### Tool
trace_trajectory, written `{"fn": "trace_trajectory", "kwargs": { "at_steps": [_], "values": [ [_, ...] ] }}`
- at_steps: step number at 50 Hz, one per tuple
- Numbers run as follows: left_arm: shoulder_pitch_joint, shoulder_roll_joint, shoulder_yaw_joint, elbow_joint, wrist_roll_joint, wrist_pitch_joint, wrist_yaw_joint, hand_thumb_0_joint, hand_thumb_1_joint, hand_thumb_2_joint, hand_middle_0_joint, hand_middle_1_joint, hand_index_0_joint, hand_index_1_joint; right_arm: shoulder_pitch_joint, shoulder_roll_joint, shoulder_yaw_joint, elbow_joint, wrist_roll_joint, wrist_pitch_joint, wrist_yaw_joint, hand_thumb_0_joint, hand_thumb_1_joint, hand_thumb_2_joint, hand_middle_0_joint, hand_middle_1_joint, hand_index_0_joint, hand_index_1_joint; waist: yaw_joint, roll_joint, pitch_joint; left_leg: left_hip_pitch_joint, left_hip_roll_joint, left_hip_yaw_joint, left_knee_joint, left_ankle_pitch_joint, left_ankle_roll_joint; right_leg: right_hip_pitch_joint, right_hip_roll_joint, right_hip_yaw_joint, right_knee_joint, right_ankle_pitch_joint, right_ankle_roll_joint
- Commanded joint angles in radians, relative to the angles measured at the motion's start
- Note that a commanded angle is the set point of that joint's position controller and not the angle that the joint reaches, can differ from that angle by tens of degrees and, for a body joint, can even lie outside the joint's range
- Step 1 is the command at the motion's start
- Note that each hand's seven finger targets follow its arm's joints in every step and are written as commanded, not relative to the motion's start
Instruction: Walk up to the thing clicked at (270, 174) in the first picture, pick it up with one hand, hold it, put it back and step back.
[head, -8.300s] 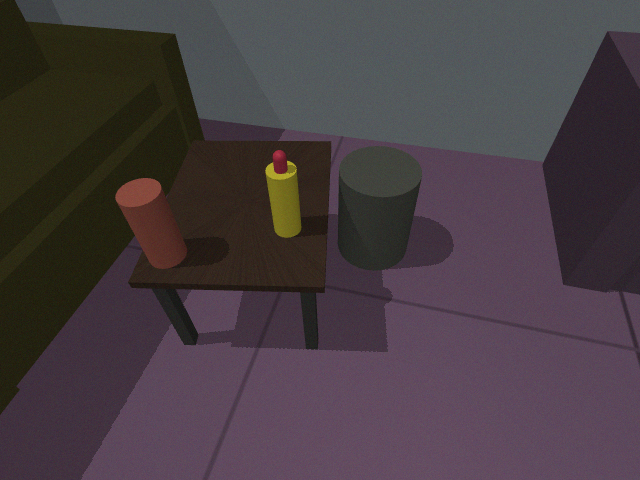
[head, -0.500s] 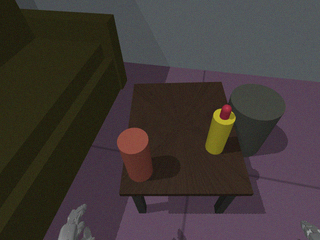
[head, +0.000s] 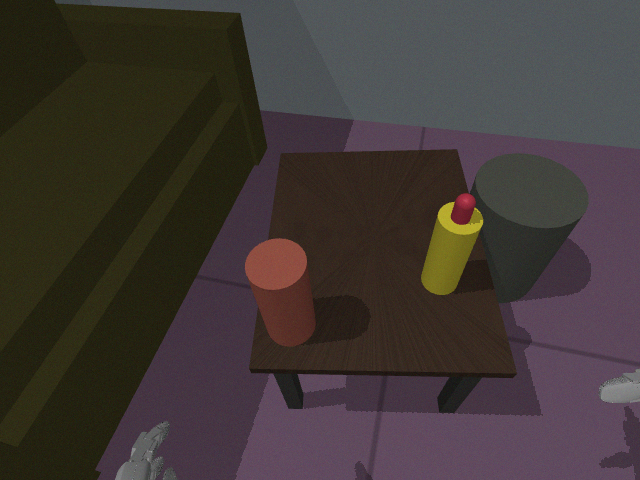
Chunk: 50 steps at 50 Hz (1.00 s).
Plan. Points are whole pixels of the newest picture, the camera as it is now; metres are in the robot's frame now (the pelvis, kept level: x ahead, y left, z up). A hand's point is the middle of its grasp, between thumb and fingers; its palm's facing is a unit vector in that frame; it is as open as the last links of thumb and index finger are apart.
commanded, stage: go down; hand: right
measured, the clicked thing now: (451, 243) +0.60 -0.20 -0.18
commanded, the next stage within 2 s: approach in 1.12 s
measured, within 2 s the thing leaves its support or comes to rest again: neither
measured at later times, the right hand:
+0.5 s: hand out of the picture +0.40 -0.36 +0.03, palm faces +0.23 +0.97 -0.08, open 17.7 cm
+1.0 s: hand out of the picture +0.44 -0.38 +0.04, palm faces +0.24 +0.97 -0.05, open 17.6 cm
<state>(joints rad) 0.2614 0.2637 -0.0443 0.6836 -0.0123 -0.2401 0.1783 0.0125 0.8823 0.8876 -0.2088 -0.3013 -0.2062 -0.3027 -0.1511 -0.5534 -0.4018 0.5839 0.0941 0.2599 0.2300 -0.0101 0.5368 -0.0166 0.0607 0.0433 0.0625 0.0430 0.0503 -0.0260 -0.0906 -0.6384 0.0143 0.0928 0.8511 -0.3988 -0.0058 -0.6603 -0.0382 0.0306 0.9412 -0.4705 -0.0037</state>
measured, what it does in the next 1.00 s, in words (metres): stands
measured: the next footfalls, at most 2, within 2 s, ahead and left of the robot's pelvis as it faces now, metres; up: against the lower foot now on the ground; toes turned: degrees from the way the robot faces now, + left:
none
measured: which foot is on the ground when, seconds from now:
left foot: down 0.00-1.00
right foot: down 0.00-1.00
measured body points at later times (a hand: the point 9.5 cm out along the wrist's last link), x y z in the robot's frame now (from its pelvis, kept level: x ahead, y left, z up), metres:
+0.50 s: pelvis -0.01 +0.00 -0.01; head +0.11 -0.03 +0.42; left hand +0.04 +0.29 -0.11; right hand +0.38 -0.41 +0.04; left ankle +0.01 +0.13 -0.69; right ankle +0.00 -0.11 -0.69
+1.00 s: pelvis +0.00 -0.02 -0.02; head +0.13 -0.05 +0.41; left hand +0.02 +0.27 -0.11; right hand +0.42 -0.43 +0.05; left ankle +0.01 +0.13 -0.69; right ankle +0.00 -0.11 -0.69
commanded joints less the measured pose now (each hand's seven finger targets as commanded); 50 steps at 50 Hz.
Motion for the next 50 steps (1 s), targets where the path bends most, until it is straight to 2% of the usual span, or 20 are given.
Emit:
{"fn": "trace_trajectory", "kwargs": {
  "at_steps": [1,4,5,7,12,13,14,17,20,22,24,29,30,33,34,35,40,43,46,50],
  "values": [
    [0.063,0.173,0.068,-0.09,0.004,-0.025,-0.001,0.0,0.889,0.896,-0.199,-0.296,-0.195,-0.3,-0.214,-0.33,-0.132,0.011,0.006,-0.114,0.061,0.0,0.583,-0.018,0.048,0.046,0.049,0.046,-0.027,-0.078,-0.185,0.123,-0.015,-0.025,-0.099,0.237,0.028,0.093,0.013,0.025,-0.164,0.324,-0.009],
    [0.079,0.192,0.083,-0.099,0.005,-0.018,-0.017,0.0,0.891,0.894,-0.197,-0.296,-0.194,-0.299,-0.294,-0.375,-0.162,0.084,0.01,-0.198,0.099,0.0,0.605,-0.026,0.039,0.05,0.045,0.05,-0.029,-0.06,-0.227,0.128,-0.017,-0.03,-0.079,0.267,0.03,0.102,0.009,0.026,-0.151,0.367,-0.011],
    [0.091,0.195,0.085,-0.101,0.008,-0.012,-0.02,0.0,0.89,0.898,-0.196,-0.296,-0.192,-0.3,-0.351,-0.415,-0.191,0.051,0.012,-0.233,0.108,0.0,0.611,-0.026,0.034,0.052,0.041,0.052,-0.028,-0.08,-0.295,0.139,-0.015,-0.034,-0.065,0.3,0.034,0.127,0.007,0.028,-0.141,0.409,-0.011],
    [0.103,0.21,0.094,-0.1,0.01,-0.001,-0.022,0.0,0.893,0.894,-0.192,-0.297,-0.191,-0.298,-0.439,-0.424,-0.185,0.073,0.02,-0.286,0.126,0.0,0.611,-0.022,0.034,0.052,0.04,0.052,-0.023,-0.097,-0.297,0.116,-0.019,-0.037,-0.055,0.293,0.036,0.135,0.006,0.029,-0.135,0.423,-0.008],
    [0.134,0.223,0.087,-0.075,0.016,0.02,-0.029,0.0,0.889,0.904,-0.193,-0.299,-0.189,-0.303,-0.551,-0.467,-0.208,0.244,0.027,-0.401,0.16,0.0,0.611,-0.016,0.036,0.05,0.04,0.05,0.011,-0.08,-0.25,0.017,-0.019,-0.051,-0.047,0.191,0.039,0.058,0.005,0.03,-0.127,0.289,-0.016],
    [0.144,0.228,0.086,-0.073,0.017,0.024,-0.03,0.0,0.888,0.907,-0.192,-0.298,-0.187,-0.304,-0.585,-0.482,-0.213,0.248,0.028,-0.422,0.168,0.0,0.611,-0.018,0.038,0.049,0.041,0.049,0.012,-0.091,-0.267,0.003,-0.018,-0.051,-0.039,0.19,0.039,0.059,0.004,0.031,-0.119,0.291,-0.015],
    [0.145,0.237,0.084,-0.074,0.017,0.027,-0.03,0.0,0.896,0.902,-0.193,-0.299,-0.189,-0.302,-0.64,-0.531,-0.23,0.223,0.029,-0.443,0.171,0.0,0.611,-0.015,0.038,0.049,0.041,0.049,0.001,-0.124,-0.3,-0.004,-0.018,-0.053,-0.036,0.176,0.041,0.074,0.004,0.035,-0.122,0.277,-0.013],
    [0.171,0.243,0.079,-0.065,0.021,0.036,-0.032,0.0,0.898,0.901,-0.191,-0.298,-0.188,-0.301,-0.658,-0.562,-0.244,0.326,0.025,-0.478,0.192,0.0,0.611,-0.014,0.037,0.049,0.04,0.049,0.012,-0.111,-0.335,0.002,-0.017,-0.056,-0.03,0.194,0.039,0.071,0.011,0.026,-0.099,0.289,-0.017],
    [0.188,0.255,0.074,-0.055,0.023,0.042,-0.035,0.0,0.907,0.894,-0.189,-0.299,-0.19,-0.298,-0.742,-0.616,-0.259,0.353,0.026,-0.513,0.203,0.0,0.611,-0.011,0.046,0.046,0.045,0.046,0.02,-0.121,-0.369,-0.003,-0.019,-0.063,-0.026,0.205,0.037,0.062,0.016,0.022,-0.083,0.29,-0.02],
    [0.2,0.26,0.068,-0.043,0.026,0.048,-0.039,0.0,0.91,0.895,-0.188,-0.301,-0.189,-0.299,-0.743,-0.63,-0.268,0.415,0.027,-0.522,0.211,0.0,0.605,-0.011,0.048,0.044,0.046,0.044,0.015,-0.127,-0.352,-0.027,-0.023,-0.055,-0.021,0.2,0.038,0.052,0.013,0.026,-0.08,0.301,-0.016],
    [0.221,0.269,0.071,-0.036,0.028,0.056,-0.043,0.0,0.914,0.895,-0.187,-0.3,-0.189,-0.297,-0.789,-0.68,-0.288,0.399,0.02,-0.539,0.214,0.0,0.586,-0.012,0.052,0.042,0.049,0.042,0.013,-0.14,-0.402,-0.025,-0.022,-0.06,-0.013,0.232,0.04,0.071,0.012,0.026,-0.062,0.349,-0.018],
    [0.232,0.251,0.046,-0.037,0.032,0.07,-0.058,0.0,0.914,0.891,-0.187,-0.301,-0.19,-0.297,-0.812,-0.692,-0.3,0.464,0.021,-0.558,0.23,0.0,0.581,-0.014,0.054,0.042,0.051,0.042,0.023,-0.121,-0.382,-0.017,-0.025,-0.064,-0.007,0.285,0.035,0.032,0.013,0.019,-0.035,0.391,-0.024],
    [0.239,0.255,0.049,-0.035,0.031,0.074,-0.061,0.0,0.915,0.895,-0.185,-0.301,-0.189,-0.297,-0.814,-0.707,-0.309,0.474,0.016,-0.563,0.231,0.0,0.575,-0.021,0.049,0.043,0.048,0.043,0.025,-0.126,-0.403,-0.011,-0.023,-0.067,-0.002,0.304,0.036,0.036,0.013,0.019,-0.029,0.407,-0.025],
    [0.253,0.275,0.058,-0.028,0.036,0.083,-0.067,0.0,0.912,0.898,-0.186,-0.303,-0.189,-0.3,-0.794,-0.68,-0.29,0.541,0.016,-0.566,0.246,0.0,0.562,-0.024,0.051,0.043,0.05,0.043,0.038,-0.128,-0.402,-0.05,-0.03,-0.061,0.01,0.312,0.037,0.05,0.006,0.025,-0.017,0.448,-0.022],
    [0.254,0.266,0.053,-0.037,0.035,0.087,-0.072,0.0,0.913,0.899,-0.185,-0.302,-0.188,-0.299,-0.816,-0.698,-0.302,0.484,0.015,-0.573,0.246,0.0,0.548,-0.029,0.051,0.044,0.049,0.044,0.032,-0.135,-0.434,-0.032,-0.027,-0.064,0.012,0.341,0.039,0.06,0.007,0.025,-0.009,0.479,-0.023],
    [0.259,0.275,0.055,-0.038,0.036,0.089,-0.076,0.0,0.908,0.897,-0.186,-0.302,-0.189,-0.299,-0.801,-0.691,-0.298,0.524,0.018,-0.57,0.251,0.0,0.555,-0.025,0.053,0.043,0.052,0.043,0.032,-0.143,-0.435,-0.033,-0.029,-0.061,0.012,0.345,0.037,0.068,0.006,0.025,-0.009,0.491,-0.02],
    [0.256,0.267,0.051,-0.05,0.029,0.102,-0.089,0.0,0.912,0.901,-0.184,-0.303,-0.188,-0.3,-0.856,-0.718,-0.314,0.433,0.02,-0.585,0.248,0.0,0.584,-0.031,0.045,0.046,0.048,0.046,0.035,-0.161,-0.461,-0.046,-0.033,-0.057,0.001,0.306,0.04,0.087,0.003,0.031,-0.014,0.469,-0.024],
    [0.27,0.292,0.065,-0.03,0.03,0.108,-0.092,0.0,0.906,0.907,-0.182,-0.3,-0.183,-0.299,-0.85,-0.745,-0.332,0.421,0.025,-0.59,0.243,0.0,0.583,-0.034,0.045,0.047,0.05,0.047,0.025,-0.187,-0.482,-0.045,-0.036,-0.05,0.012,0.322,0.042,0.12,0.0,0.037,-0.019,0.518,-0.014],
    [0.264,0.282,0.06,-0.023,0.03,0.113,-0.096,0.0,0.903,0.902,-0.183,-0.299,-0.185,-0.298,-0.862,-0.713,-0.317,0.445,0.027,-0.593,0.238,0.0,0.61,-0.026,0.048,0.047,0.052,0.047,0.033,-0.204,-0.413,-0.132,-0.041,-0.042,-0.002,0.239,0.044,0.152,-0.021,0.069,-0.04,0.506,-0.002],
    [0.264,0.278,0.061,-0.023,0.034,0.12,-0.103,0.0,0.894,0.907,-0.183,-0.299,-0.182,-0.3,-0.866,-0.703,-0.307,0.448,0.018,-0.598,0.235,0.0,0.607,-0.029,0.048,0.047,0.052,0.047,0.035,-0.209,-0.414,-0.137,-0.041,-0.043,-0.004,0.239,0.047,0.159,-0.024,0.073,-0.044,0.52,0.003]
  ]
}}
